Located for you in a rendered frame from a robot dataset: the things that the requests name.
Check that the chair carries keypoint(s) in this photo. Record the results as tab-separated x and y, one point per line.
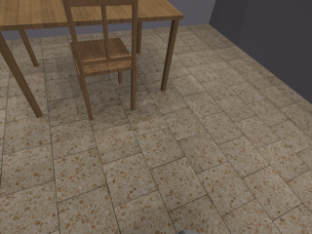
103	56

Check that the table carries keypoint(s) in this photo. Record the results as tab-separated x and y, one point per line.
22	15

